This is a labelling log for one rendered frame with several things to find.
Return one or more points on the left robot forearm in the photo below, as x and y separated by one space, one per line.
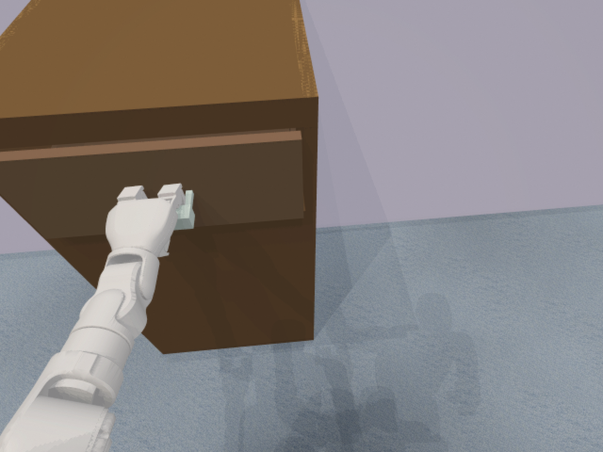
89 367

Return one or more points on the drawer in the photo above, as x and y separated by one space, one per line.
69 189

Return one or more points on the left robot hand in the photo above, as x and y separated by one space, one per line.
139 222

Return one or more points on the cabinet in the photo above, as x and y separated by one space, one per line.
78 71

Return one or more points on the robot left upper arm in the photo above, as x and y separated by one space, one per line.
59 425

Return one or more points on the handle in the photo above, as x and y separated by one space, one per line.
185 213

